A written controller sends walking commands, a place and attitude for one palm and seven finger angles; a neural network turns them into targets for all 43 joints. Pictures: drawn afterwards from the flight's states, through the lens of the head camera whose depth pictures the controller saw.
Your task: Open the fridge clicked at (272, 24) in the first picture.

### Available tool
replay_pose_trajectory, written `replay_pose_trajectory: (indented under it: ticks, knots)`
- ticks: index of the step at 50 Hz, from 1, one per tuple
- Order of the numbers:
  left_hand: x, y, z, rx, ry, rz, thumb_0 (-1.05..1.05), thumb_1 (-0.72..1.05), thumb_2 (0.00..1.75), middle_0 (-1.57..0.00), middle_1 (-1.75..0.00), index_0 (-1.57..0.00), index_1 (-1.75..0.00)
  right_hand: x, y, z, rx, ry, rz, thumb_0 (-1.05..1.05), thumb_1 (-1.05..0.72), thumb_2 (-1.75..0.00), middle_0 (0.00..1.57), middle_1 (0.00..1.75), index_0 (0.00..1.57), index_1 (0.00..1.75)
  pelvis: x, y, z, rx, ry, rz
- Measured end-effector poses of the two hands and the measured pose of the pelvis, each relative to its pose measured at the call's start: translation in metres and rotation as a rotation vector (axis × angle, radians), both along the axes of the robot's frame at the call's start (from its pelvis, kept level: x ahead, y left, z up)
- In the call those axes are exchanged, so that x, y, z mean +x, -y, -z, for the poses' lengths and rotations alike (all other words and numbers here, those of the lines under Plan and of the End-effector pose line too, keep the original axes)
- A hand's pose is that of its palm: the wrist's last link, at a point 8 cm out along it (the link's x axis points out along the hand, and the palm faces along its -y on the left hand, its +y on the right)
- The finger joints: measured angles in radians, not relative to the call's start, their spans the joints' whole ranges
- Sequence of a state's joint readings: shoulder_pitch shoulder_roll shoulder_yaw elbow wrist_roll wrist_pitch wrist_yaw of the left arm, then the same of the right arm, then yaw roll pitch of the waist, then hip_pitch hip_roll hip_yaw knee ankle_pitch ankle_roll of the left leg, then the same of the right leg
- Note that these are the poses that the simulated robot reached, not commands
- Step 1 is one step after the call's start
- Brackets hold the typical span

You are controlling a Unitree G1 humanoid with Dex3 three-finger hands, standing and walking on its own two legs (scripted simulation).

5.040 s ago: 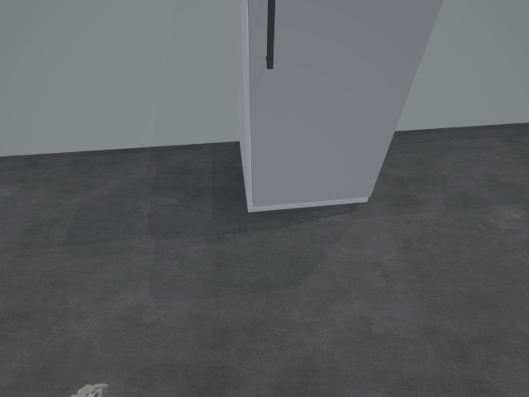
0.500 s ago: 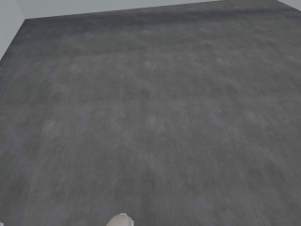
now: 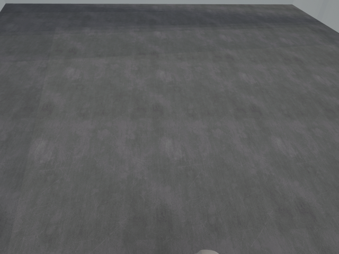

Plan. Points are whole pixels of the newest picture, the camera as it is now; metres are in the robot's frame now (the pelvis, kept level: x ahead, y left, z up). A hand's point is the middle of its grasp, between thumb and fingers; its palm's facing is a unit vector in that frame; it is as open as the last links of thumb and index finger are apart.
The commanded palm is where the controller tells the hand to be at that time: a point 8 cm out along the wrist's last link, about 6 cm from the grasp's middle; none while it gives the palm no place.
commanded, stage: turn to face it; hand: left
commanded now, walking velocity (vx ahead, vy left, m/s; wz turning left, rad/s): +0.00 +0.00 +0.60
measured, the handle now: out of the picture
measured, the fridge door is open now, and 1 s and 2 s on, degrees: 0 0 0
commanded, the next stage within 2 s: none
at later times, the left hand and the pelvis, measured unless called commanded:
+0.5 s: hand out of the picture +0.07 +0.15 -0.15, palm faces +0.29 -0.91 -0.29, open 7.4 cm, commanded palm none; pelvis +0.00 -0.08 -0.01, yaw +17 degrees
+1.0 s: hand out of the picture -0.17 +0.10 -0.19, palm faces +0.65 -0.72 -0.25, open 7.4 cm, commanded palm none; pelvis -0.03 -0.06 -0.02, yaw +38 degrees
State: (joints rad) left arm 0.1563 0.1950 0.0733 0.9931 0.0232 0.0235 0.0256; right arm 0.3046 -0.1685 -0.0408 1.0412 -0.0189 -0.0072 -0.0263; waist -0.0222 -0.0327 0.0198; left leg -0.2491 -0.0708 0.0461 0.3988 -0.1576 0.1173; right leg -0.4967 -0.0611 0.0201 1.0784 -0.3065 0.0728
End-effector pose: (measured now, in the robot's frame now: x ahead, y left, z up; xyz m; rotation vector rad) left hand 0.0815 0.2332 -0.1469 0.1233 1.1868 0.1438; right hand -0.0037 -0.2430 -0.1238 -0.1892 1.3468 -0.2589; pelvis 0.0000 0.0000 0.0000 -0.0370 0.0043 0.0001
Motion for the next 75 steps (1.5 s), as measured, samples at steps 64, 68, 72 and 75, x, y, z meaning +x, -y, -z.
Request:
replay_pose_trajectory:
  ticks: [64, 68, 72, 75]
  knots:
    - [-0.246, 0.034, -0.012, 0.074, -0.005, -0.799, 0.01, 0.91, 0.9, -0.2, -0.3, -0.2, -0.3, 0.204, -0.086, -0.009, 0.082, 0.173, -0.912, 0.01, -0.91, -0.9, 0.2, 0.3, 0.21, 0.3, -0.036, 0.046, 0.002, 0.014, 0.015, -0.797]
    - [-0.225, 0.025, -0.021, 0.108, 0.055, -0.799, 0.01, 0.91, 0.9, -0.2, -0.3, -0.2, -0.3, 0.194, -0.062, 0.0, 0.068, 0.11, -0.896, 0.01, -0.91, -0.9, 0.2, 0.3, 0.21, 0.3, -0.032, 0.052, 0.002, 0.018, 0.009, -0.84]
    - [-0.205, 0.027, -0.031, 0.146, 0.105, -0.801, 0.01, 0.91, 0.9, -0.2, -0.3, -0.2, -0.3, 0.19, -0.036, 0.013, 0.056, 0.04, -0.89, 0.01, -0.91, -0.9, 0.2, 0.3, 0.2, 0.3, -0.025, 0.063, 0.006, 0.023, -0.003, -0.887]
    - [-0.197, 0.036, -0.034, 0.187, 0.137, -0.813, 0.01, 0.91, 0.9, -0.2, -0.3, -0.2, -0.3, 0.196, -0.02, 0.028, 0.061, 0.003, -0.896, 0.01, -0.91, -0.9, 0.2, 0.3, 0.2, 0.3, -0.016, 0.073, 0.014, 0.039, -0.016, -0.922]
